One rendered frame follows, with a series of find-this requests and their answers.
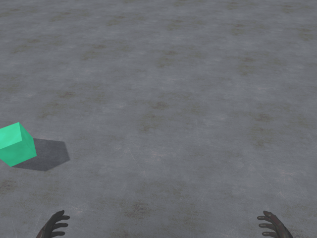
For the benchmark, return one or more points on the carton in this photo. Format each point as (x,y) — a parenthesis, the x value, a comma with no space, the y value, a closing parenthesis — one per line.
(16,144)

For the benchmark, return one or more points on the left robot hand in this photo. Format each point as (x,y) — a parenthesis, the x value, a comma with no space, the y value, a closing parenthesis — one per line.
(46,231)

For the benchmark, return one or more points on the right robot hand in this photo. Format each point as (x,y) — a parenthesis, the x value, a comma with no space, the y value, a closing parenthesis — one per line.
(279,228)

